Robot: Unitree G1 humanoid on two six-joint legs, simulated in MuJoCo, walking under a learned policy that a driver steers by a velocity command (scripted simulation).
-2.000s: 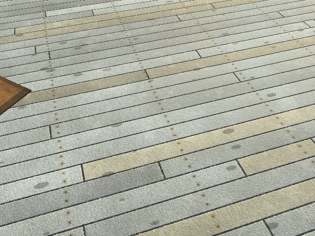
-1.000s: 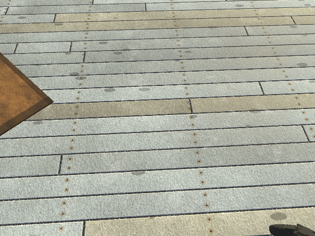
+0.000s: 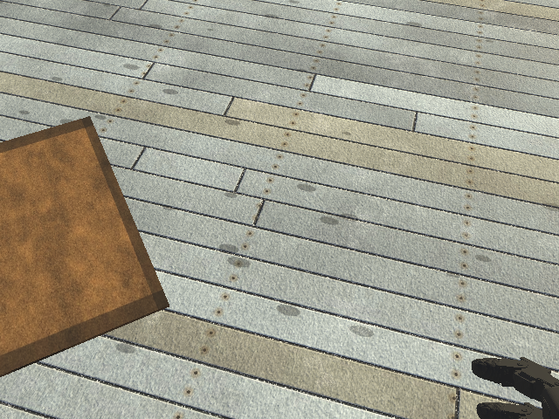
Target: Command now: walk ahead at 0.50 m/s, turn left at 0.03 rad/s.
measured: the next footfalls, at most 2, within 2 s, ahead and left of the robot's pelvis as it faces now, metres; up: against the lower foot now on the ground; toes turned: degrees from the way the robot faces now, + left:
right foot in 0.54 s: +0.43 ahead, -0.15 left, +0.00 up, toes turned -15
left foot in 1.02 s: +0.76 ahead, -0.04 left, +0.00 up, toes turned -30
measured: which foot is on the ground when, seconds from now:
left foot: down 0.00-0.56, up 0.58-1.00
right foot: up 0.00-0.52, down 0.54-1.00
